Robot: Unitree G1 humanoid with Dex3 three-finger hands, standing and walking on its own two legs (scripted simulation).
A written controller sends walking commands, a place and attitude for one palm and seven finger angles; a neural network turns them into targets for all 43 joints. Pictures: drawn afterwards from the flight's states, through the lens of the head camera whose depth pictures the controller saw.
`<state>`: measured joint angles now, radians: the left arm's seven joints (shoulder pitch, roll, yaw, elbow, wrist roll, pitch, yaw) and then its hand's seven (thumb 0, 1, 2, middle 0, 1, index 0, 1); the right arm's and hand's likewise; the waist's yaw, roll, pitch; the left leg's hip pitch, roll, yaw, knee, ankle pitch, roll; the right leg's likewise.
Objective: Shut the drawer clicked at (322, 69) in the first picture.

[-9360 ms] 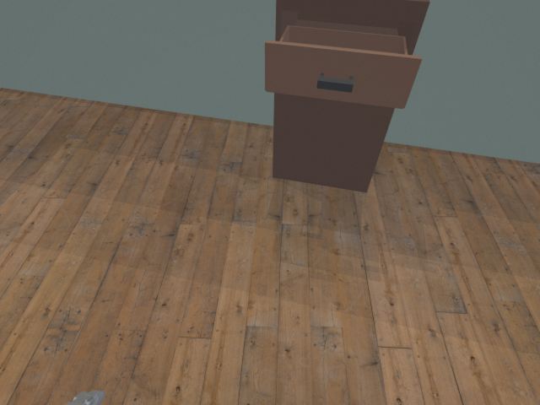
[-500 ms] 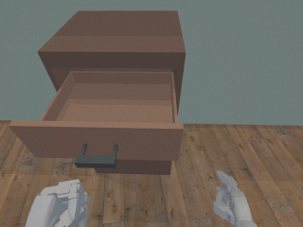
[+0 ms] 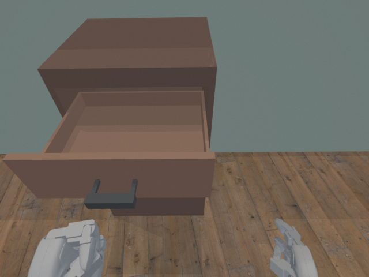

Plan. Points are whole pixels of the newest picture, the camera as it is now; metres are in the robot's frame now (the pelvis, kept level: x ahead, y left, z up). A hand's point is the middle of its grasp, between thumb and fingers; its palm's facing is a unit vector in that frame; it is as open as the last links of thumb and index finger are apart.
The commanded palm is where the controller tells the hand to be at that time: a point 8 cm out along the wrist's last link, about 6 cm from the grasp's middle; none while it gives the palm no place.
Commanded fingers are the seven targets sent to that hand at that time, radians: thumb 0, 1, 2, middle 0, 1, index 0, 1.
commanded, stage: bring the fist close to the handle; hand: left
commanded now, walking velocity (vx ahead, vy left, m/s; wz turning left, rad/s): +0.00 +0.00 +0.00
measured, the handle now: (113, 192) +0.30 +0.20 +0.03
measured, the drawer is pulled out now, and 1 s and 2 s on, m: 0.28 0.28 0.27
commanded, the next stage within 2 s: push the drawer shut in 1.48 s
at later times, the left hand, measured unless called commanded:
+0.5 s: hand (109, 250) +0.16 +0.14 +0.09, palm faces +0.08 -1.00 -0.03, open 3.3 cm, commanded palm +0.12 +0.20 +0.09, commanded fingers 0.00 0.90 0.90 -1.40 -1.60 -1.40 -1.60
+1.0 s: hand (123, 233) +0.20 +0.14 +0.03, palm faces +0.07 -1.00 -0.03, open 3.3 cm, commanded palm +0.18 +0.20 +0.04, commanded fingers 0.00 0.90 0.90 -1.40 -1.60 -1.40 -1.60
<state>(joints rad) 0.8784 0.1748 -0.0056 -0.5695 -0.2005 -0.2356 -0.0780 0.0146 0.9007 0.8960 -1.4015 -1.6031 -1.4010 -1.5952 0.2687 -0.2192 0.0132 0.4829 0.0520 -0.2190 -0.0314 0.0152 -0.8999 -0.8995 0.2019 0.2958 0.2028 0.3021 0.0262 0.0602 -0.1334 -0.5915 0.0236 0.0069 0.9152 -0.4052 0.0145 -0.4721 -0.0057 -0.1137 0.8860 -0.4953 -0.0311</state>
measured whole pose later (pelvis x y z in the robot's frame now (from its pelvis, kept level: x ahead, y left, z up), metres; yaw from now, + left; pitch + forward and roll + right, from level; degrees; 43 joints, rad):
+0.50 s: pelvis +0.00 -0.01 -0.01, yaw +0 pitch +8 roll -1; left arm 0.77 0.16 0.01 -0.39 -0.21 -0.31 -0.10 0.01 0.90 0.90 -1.40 -1.60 -1.40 -1.60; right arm 0.24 -0.22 0.01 0.49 0.04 -0.18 -0.03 0.01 -0.90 -0.90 0.20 0.30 0.20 0.30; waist 0.02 0.05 -0.13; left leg -0.68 0.02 0.00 0.96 -0.42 0.01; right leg -0.56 -0.01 -0.12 0.94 -0.52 -0.04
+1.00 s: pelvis +0.00 +0.00 -0.03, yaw -1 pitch +13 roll -1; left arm 0.55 0.16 0.01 -0.19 -0.17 -0.38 -0.04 0.01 0.90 0.90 -1.40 -1.60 -1.40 -1.60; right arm 0.24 -0.23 0.01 0.49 0.01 -0.13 -0.02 0.01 -0.90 -0.90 0.20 0.30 0.20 0.30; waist -0.01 0.04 -0.14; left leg -0.85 0.03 0.00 1.08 -0.46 0.01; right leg -0.73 0.00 -0.11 1.06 -0.56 -0.04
